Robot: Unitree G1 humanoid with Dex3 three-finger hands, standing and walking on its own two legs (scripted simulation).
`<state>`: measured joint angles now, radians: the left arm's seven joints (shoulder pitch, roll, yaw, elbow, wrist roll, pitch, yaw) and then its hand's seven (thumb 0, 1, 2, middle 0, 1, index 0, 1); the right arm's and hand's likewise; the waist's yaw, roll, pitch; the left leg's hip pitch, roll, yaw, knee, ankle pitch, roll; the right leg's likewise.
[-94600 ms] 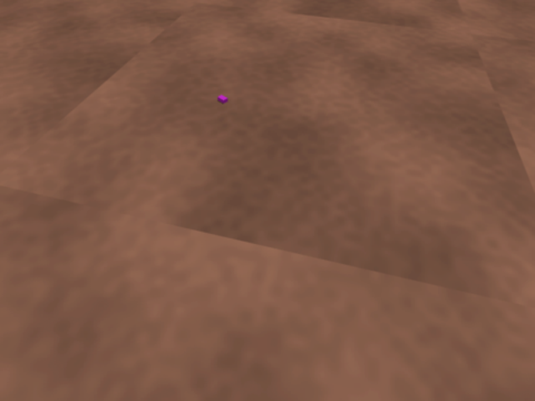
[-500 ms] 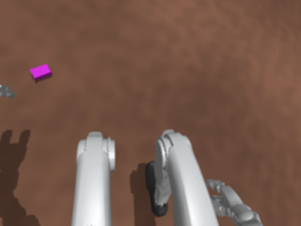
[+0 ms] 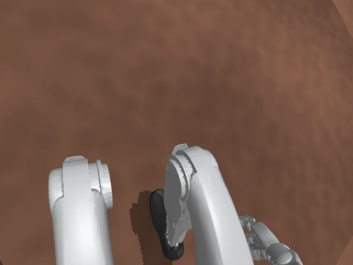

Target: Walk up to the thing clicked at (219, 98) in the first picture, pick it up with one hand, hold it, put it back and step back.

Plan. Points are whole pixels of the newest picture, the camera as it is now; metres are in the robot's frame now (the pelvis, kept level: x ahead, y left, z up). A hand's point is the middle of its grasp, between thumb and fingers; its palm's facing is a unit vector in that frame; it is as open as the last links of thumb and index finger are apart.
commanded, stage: rest palm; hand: left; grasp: from above
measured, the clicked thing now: out of the picture +0.53 +0.41 -0.28
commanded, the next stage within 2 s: withdraw in 0.28 s
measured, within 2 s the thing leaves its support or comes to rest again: neither
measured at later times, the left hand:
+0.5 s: hand out of the picture +0.36 +0.44 -0.13, palm faces -0.27 -0.08 -0.96, open 7.5 cm
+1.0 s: hand out of the picture +0.33 +0.43 -0.06, palm faces -0.45 -0.15 -0.88, open 7.3 cm
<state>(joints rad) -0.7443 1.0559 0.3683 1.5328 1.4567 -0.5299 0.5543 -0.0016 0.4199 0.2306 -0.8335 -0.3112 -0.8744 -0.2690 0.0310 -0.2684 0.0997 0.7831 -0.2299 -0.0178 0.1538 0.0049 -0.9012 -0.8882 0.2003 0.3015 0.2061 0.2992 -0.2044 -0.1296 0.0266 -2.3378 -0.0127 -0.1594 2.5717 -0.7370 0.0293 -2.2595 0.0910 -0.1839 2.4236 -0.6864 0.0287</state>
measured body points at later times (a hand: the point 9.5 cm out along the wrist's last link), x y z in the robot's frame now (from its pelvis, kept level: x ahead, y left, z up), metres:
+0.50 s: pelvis +0.00 +0.00 +0.01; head +0.19 +0.14 +0.39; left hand +0.37 +0.44 -0.07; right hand +0.17 -0.25 -0.08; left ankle +0.06 +0.11 -0.26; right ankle +0.10 -0.11 -0.26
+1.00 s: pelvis -0.02 +0.00 +0.05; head +0.20 +0.11 +0.43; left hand +0.35 +0.43 -0.01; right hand +0.12 -0.28 -0.05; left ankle +0.06 +0.11 -0.26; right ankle +0.10 -0.11 -0.26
